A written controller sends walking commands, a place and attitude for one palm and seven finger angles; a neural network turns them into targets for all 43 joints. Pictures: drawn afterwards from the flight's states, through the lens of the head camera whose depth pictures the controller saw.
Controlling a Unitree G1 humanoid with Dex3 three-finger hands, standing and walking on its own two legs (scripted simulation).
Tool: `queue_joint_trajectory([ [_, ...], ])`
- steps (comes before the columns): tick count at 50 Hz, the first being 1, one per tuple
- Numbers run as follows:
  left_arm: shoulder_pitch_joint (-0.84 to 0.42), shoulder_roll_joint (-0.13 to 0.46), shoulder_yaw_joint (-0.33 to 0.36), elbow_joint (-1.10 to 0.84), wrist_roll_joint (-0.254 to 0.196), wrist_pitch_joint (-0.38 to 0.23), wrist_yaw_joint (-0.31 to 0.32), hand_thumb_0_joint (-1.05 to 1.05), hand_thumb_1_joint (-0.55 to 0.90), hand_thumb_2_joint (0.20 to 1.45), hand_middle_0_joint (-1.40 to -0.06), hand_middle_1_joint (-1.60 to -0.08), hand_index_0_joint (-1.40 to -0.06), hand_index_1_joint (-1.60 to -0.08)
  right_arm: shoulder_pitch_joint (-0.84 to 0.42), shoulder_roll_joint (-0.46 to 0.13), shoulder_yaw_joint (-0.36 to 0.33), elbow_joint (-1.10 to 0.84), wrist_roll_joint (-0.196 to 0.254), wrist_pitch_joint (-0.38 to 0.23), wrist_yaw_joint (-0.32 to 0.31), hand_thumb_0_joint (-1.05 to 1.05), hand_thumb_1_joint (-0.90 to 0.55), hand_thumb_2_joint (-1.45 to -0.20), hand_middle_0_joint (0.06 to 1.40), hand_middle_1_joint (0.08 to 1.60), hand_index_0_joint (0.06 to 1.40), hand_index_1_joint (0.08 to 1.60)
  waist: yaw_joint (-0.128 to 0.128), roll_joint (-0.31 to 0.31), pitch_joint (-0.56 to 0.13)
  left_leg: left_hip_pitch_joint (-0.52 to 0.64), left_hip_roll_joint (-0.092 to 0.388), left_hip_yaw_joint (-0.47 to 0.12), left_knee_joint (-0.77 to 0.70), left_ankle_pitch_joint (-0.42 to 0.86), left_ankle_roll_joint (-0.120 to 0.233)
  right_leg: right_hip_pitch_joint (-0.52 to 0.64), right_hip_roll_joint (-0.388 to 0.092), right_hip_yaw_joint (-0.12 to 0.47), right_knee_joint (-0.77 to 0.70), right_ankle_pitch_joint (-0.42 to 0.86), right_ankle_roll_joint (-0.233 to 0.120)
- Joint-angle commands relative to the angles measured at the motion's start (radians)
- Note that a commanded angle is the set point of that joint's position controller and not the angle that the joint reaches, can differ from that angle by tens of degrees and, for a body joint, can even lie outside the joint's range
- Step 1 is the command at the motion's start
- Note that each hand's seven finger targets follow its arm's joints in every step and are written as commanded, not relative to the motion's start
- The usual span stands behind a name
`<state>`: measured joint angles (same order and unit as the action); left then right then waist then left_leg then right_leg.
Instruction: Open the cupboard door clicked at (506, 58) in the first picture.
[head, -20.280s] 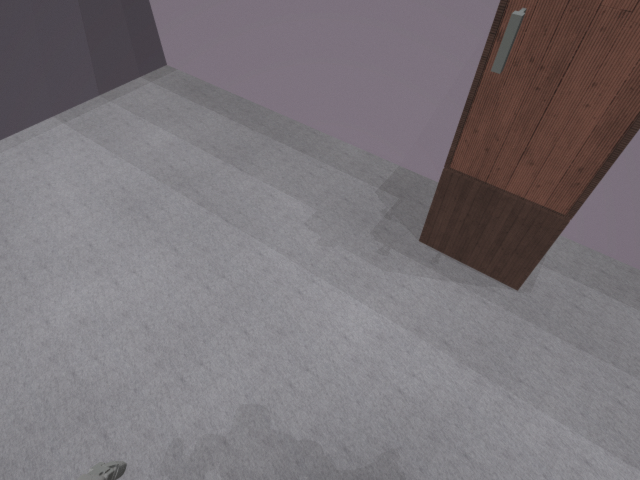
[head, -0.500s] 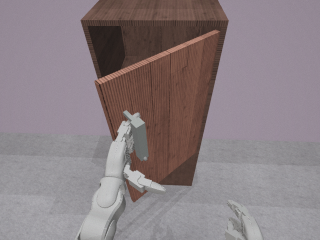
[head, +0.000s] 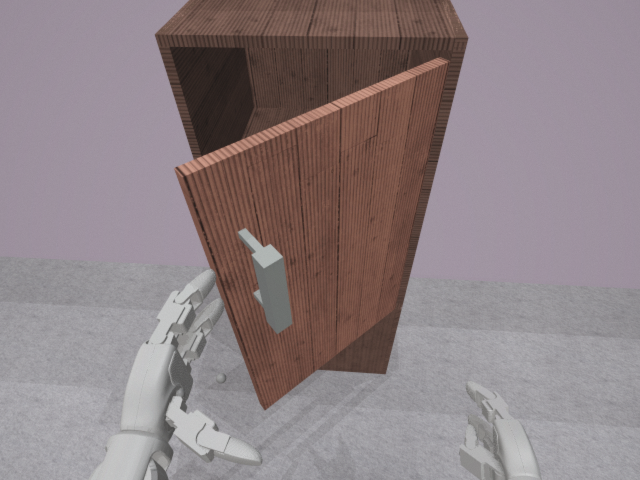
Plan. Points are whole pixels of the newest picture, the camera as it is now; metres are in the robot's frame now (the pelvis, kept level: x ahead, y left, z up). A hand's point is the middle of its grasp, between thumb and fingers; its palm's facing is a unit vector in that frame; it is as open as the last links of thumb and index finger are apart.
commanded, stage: slide the hand sideways off the handle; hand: left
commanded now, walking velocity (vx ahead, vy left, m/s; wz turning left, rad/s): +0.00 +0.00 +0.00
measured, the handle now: (263, 281) +0.32 +0.10 +0.10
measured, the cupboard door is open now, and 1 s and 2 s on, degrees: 43 43 43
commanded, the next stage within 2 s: draw the hand back to the body in 0.30 s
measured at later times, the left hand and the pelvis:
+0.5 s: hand (177, 413) +0.16 +0.15 +0.10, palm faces +0.01 -1.00 -0.04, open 16.3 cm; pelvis -0.01 +0.01 -0.01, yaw +1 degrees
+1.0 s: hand (104, 386) +0.17 +0.22 +0.13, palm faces +0.17 -0.96 -0.22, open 15.7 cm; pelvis -0.01 +0.02 +0.01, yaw +0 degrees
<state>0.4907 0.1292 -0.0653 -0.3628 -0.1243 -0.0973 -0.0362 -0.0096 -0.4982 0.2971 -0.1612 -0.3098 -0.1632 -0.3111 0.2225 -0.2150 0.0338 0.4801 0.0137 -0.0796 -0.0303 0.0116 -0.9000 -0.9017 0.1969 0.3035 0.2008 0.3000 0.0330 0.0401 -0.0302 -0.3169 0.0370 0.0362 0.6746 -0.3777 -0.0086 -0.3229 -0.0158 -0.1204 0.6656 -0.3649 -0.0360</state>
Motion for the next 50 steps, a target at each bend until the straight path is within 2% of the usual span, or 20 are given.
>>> queue_joint_trajectory([
  [1, -0.013, 0.058, 0.055, -0.256, -0.033, -0.097, -0.045, 0.000, -0.500, 0.300, -0.150, -0.300, -0.150, -0.300, -0.071, -0.090, -0.035, -0.170, 0.004, -0.086, -0.008, 0.000, -0.900, -0.900, 0.200, 0.300, 0.200, 0.300, -0.008, -0.080, -0.144, -0.004, -0.049, -0.036, -0.044, 0.269, 0.034, 0.065, 0.008, 0.074, -0.073, 0.368, 0.028],
  [8, 0.071, 0.113, 0.148, -0.257, -0.074, -0.120, -0.088, 0.000, -0.500, 0.300, -0.150, -0.300, -0.150, -0.300, -0.070, -0.095, -0.040, -0.166, 0.011, -0.115, -0.015, 0.000, -0.900, -0.900, 0.200, 0.300, 0.200, 0.300, 0.004, -0.059, -0.125, -0.053, -0.051, -0.039, -0.025, 0.237, 0.029, 0.045, 0.005, 0.082, -0.064, 0.324, 0.028],
  [11, 0.050, 0.106, 0.133, -0.270, -0.088, -0.134, -0.103, 0.000, -0.500, 0.300, -0.150, -0.300, -0.150, -0.300, -0.073, -0.099, -0.040, -0.166, 0.014, -0.134, -0.019, 0.000, -0.900, -0.900, 0.200, 0.300, 0.200, 0.300, -0.008, -0.059, -0.102, -0.065, -0.052, -0.045, -0.016, 0.211, 0.030, 0.014, 0.007, 0.084, -0.068, 0.273, 0.028],
  [13, 0.073, 0.130, 0.167, -0.273, -0.098, -0.144, -0.111, 0.000, -0.500, 0.300, -0.150, -0.300, -0.150, -0.300, -0.066, -0.101, -0.043, -0.161, 0.015, -0.144, -0.022, 0.000, -0.900, -0.900, 0.200, 0.300, 0.200, 0.300, -0.002, -0.047, -0.120, -0.070, -0.053, -0.046, -0.010, 0.198, 0.028, 0.012, 0.006, 0.087, -0.065, 0.250, 0.028],
  [15, 0.063, 0.097, 0.124, -0.283, -0.103, -0.150, -0.121, 0.000, -0.500, 0.300, -0.150, -0.300, -0.150, -0.300, -0.066, -0.102, -0.040, -0.168, 0.018, -0.158, -0.020, 0.000, -0.900, -0.900, 0.200, 0.300, 0.200, 0.300, -0.009, -0.042, -0.107, -0.077, -0.054, -0.050, -0.008, 0.185, 0.029, -0.010, 0.008, 0.080, -0.060, 0.227, 0.028],
  [16, 0.045, 0.114, 0.137, -0.272, -0.100, -0.153, -0.118, 0.000, -0.500, 0.300, -0.150, -0.300, -0.150, -0.300, -0.064, -0.106, -0.042, -0.157, 0.018, -0.163, -0.022, 0.000, -0.900, -0.900, 0.200, 0.300, 0.200, 0.300, -0.016, -0.063, -0.104, -0.081, -0.052, -0.053, -0.003, 0.177, 0.029, -0.013, 0.008, 0.083, -0.063, 0.206, 0.028],
  [19, 0.066, 0.114, 0.141, -0.273, -0.100, -0.151, -0.116, 0.000, -0.500, 0.300, -0.150, -0.300, -0.150, -0.300, -0.061, -0.105, -0.043, -0.157, 0.018, -0.176, -0.022, 0.000, -0.900, -0.900, 0.200, 0.300, 0.200, 0.300, -0.004, -0.046, -0.115, -0.083, -0.052, -0.057, -0.006, 0.166, 0.029, -0.021, 0.008, 0.078, -0.055, 0.185, 0.025],
  [20, 0.069, 0.107, 0.130, -0.273, -0.097, -0.148, -0.117, 0.000, -0.500, 0.300, -0.150, -0.300, -0.150, -0.300, -0.065, -0.105, -0.042, -0.160, 0.019, -0.179, -0.022, 0.000, -0.900, -0.900, 0.200, 0.300, 0.200, 0.300, -0.005, -0.041, -0.104, -0.089, -0.053, -0.056, -0.008, 0.160, 0.028, -0.024, 0.007, 0.077, -0.054, 0.178, 0.025],
  [21, 0.070, 0.140, 0.164, -0.267, -0.094, -0.141, -0.110, 0.000, -0.500, 0.300, -0.150, -0.300, -0.150, -0.300, -0.068, -0.106, -0.044, -0.154, 0.019, -0.177, -0.023, 0.000, -0.900, -0.900, 0.200, 0.300, 0.200, 0.300, 0.001, -0.054, -0.103, -0.098, -0.051, -0.059, -0.006, 0.152, 0.029, -0.019, 0.007, 0.083, -0.061, 0.157, 0.024],
  [24, 0.035, 0.154, 0.186, -0.310, -0.096, -0.132, -0.101, 0.000, -0.500, 0.300, -0.150, -0.300, -0.150, -0.300, -0.076, -0.101, -0.038, -0.159, 0.022, -0.182, -0.027, 0.000, -0.900, -0.900, 0.200, 0.300, 0.200, 0.300, 0.007, -0.015, -0.113, -0.078, -0.049, -0.060, -0.024, 0.139, 0.028, -0.016, 0.009, 0.073, -0.062, 0.133, 0.020],
  [25, 0.040, 0.160, 0.204, -0.300, -0.102, -0.125, -0.098, 0.000, -0.500, 0.300, -0.150, -0.300, -0.150, -0.300, -0.076, -0.099, -0.036, -0.156, 0.023, -0.182, -0.030, 0.000, -0.900, -0.900, 0.200, 0.300, 0.200, 0.300, 0.011, -0.028, -0.106, -0.082, -0.048, -0.061, -0.029, 0.136, 0.026, -0.012, 0.010, 0.070, -0.065, 0.129, 0.020],
  [29, -0.006, 0.146, 0.188, -0.307, -0.118, -0.095, -0.108, 0.000, -0.500, 0.300, -0.150, -0.300, -0.150, -0.300, -0.089, -0.105, -0.027, -0.150, 0.029, -0.194, -0.035, 0.000, -0.900, -0.900, 0.200, 0.300, 0.200, 0.300, 0.001, -0.012, -0.076, -0.064, -0.045, -0.067, -0.050, 0.101, 0.027, -0.025, 0.014, 0.063, -0.091, 0.083, 0.022],
  [31, -0.004, 0.178, 0.228, -0.274, -0.123, -0.069, -0.115, 0.000, -0.500, 0.300, -0.150, -0.300, -0.150, -0.300, -0.092, -0.110, -0.027, -0.136, 0.027, -0.195, -0.041, 0.000, -0.900, -0.900, 0.200, 0.300, 0.200, 0.300, 0.006, -0.038, -0.063, -0.072, -0.044, -0.069, -0.058, 0.090, 0.026, -0.012, 0.013, 0.067, -0.109, 0.059, 0.022],
  [33, -0.029, 0.175, 0.228, -0.275, -0.129, -0.047, -0.127, 0.000, -0.500, 0.300, -0.150, -0.300, -0.150, -0.300, -0.097, -0.111, -0.022, -0.135, 0.030, -0.197, -0.045, 0.000, -0.900, -0.900, 0.200, 0.300, 0.200, 0.300, 0.004, -0.027, -0.052, -0.062, -0.044, -0.070, -0.072, 0.079, 0.025, -0.012, 0.011, 0.067, -0.121, 0.043, 0.024],
  [40, -0.050, 0.208, 0.291, -0.304, -0.153, 0.007, -0.146, 0.000, -0.500, 0.300, -0.150, -0.300, -0.150, -0.300, -0.106, -0.111, -0.014, -0.121, 0.030, -0.213, -0.049, 0.000, -0.900, -0.900, 0.200, 0.300, 0.200, 0.300, 0.022, -0.007, -0.077, -0.007, -0.044, -0.076, -0.109, 0.152, 0.023, 0.044, 0.020, 0.040, -0.128, 0.140, 0.021],
  [41, -0.036, 0.222, 0.310, -0.291, -0.154, 0.013, -0.148, 0.000, -0.465, 0.315, -0.151, -0.300, -0.151, -0.300, -0.110, -0.114, -0.018, -0.114, 0.031, -0.213, -0.049, 0.000, -0.900, -0.900, 0.200, 0.300, 0.200, 0.300, 0.025, -0.023, -0.086, -0.003, -0.043, -0.077, -0.108, 0.172, 0.024, 0.061, 0.021, 0.042, -0.130, 0.162, 0.019],
  [45, -0.053, 0.223, 0.321, -0.321, -0.173, 0.031, -0.176, 0.000, -0.325, 0.375, -0.156, -0.300, -0.156, -0.300, -0.114, -0.117, -0.013, -0.109, 0.035, -0.218, -0.046, 0.000, -0.900, -0.900, 0.200, 0.300, 0.200, 0.300, 0.023, 0.029, -0.077, 0.027, -0.045, -0.074, -0.127, 0.205, 0.020, 0.071, 0.025, 0.031, -0.141, 0.210, 0.019],
  [46, -0.065, 0.371, 0.355, -0.372, -0.010, 0.004, -0.025, 0.000, -0.290, 0.390, -0.158, -0.300, -0.158, -0.300, -0.124, -0.104, -0.016, -0.105, 0.015, -0.207, -0.065, 0.000, -0.900, -0.900, 0.200, 0.300, 0.200, 0.300, 0.048, 0.004, -0.049, 0.016, -0.035, -0.064, -0.175, 0.180, 0.022, 0.121, 0.012, 0.073, -0.197, 0.170, 0.008],
  [47, -0.006, 0.268, 0.302, -0.351, 0.003, 0.005, 0.036, 0.000, -0.255, 0.405, -0.159, -0.300, -0.159, -0.300, -0.127, -0.091, -0.011, -0.104, 0.001, -0.202, -0.072, 0.000, -0.900, -0.900, 0.200, 0.300, 0.200, 0.300, 0.030, -0.018, 0.005, 0.024, -0.038, -0.057, -0.188, 0.168, 0.021, 0.107, 0.005, 0.075, -0.225, 0.159, 0.011],
  [50, 0.011, 0.254, 0.286, -0.337, 0.051, -0.004, 0.113, 0.000, -0.150, 0.450, -0.162, -0.300, -0.162, -0.300, -0.124, -0.098, -0.012, -0.076, -0.008, -0.170, -0.063, 0.000, -0.900, -0.900, 0.200, 0.300, 0.200, 0.300, 0.026, 0.022, -0.003, 0.080, -0.027, -0.055, -0.228, 0.226, 0.021, 0.157, 0.001, 0.065, -0.242, 0.203, 0.010],
])
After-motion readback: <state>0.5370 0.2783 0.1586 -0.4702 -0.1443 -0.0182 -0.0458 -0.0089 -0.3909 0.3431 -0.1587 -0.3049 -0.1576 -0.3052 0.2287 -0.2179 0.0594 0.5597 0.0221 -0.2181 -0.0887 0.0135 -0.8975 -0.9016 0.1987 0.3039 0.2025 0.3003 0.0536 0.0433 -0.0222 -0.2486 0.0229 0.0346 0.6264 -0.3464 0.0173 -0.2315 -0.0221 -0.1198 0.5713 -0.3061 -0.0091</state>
